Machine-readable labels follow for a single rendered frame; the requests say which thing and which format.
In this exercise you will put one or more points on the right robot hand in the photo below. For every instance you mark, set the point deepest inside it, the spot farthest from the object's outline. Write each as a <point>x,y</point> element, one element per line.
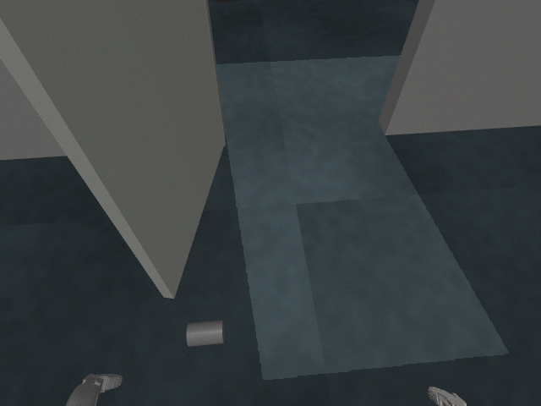
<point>443,398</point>

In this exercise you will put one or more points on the left robot hand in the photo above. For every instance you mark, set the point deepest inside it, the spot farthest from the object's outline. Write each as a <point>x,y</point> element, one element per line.
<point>87,393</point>

